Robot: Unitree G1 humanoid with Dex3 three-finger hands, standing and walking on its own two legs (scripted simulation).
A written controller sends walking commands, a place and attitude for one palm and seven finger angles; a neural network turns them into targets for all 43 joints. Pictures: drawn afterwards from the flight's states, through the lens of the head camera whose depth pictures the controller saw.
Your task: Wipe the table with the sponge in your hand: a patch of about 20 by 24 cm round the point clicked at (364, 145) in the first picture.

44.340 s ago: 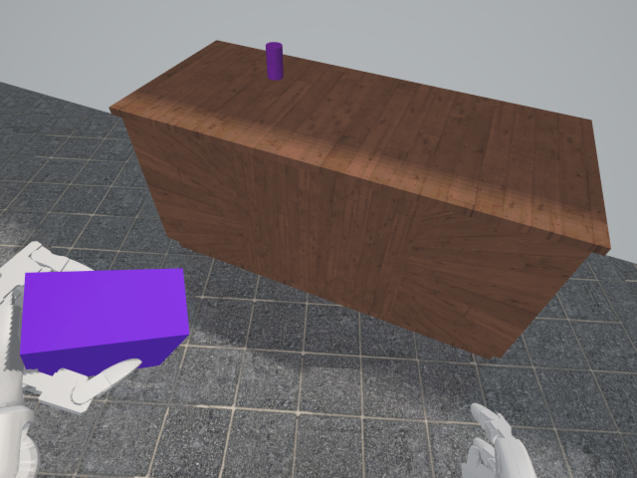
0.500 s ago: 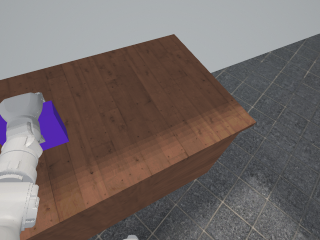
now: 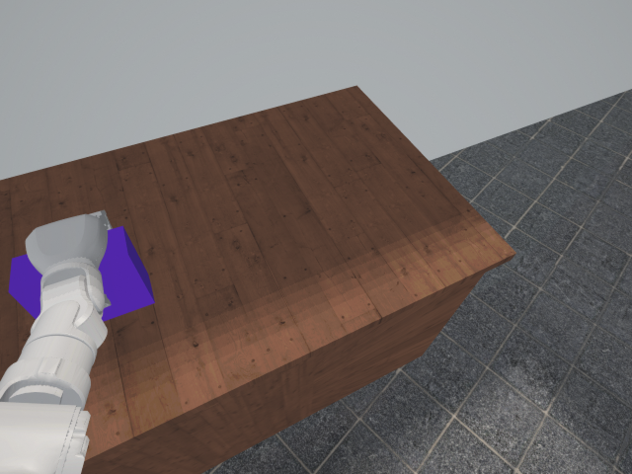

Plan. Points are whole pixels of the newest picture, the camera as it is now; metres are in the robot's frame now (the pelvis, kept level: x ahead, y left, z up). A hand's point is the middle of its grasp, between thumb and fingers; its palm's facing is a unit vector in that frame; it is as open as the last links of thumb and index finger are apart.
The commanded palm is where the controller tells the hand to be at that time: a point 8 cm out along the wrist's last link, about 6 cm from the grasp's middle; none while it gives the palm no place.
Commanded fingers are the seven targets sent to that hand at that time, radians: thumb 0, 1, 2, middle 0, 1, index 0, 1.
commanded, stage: wipe back along the first lane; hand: left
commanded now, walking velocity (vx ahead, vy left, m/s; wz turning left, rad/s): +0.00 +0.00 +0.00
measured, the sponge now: (94, 290) +0.36 +0.34 -0.04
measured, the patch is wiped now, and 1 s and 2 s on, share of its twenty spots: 0.95 0.95 0.95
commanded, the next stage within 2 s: lift the sponge slowly off the table in 1.32 s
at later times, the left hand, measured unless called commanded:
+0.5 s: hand (97, 297) +0.33 +0.31 +0.00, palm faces -0.07 -0.02 -1.00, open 10.5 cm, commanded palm +0.30 +0.28 +0.03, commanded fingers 0.00 0.10 1.30 -1.20 -1.60 -1.20 -1.60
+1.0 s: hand (106, 327) +0.29 +0.28 +0.00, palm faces -0.06 -0.03 -1.00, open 10.5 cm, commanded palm +0.25 +0.25 +0.03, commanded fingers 0.00 0.10 1.30 -1.20 -1.60 -1.20 -1.60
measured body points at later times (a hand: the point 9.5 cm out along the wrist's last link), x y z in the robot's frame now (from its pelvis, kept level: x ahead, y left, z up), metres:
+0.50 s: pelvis +0.00 -0.01 +0.00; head +0.03 -0.01 +0.45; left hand +0.33 +0.31 +0.06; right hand +0.14 -0.26 -0.12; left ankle +0.00 +0.07 -0.71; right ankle -0.02 -0.13 -0.71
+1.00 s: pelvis +0.00 -0.02 +0.01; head +0.02 -0.03 +0.46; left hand +0.29 +0.28 +0.06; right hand +0.18 -0.26 -0.10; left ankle +0.00 +0.07 -0.71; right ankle -0.02 -0.13 -0.71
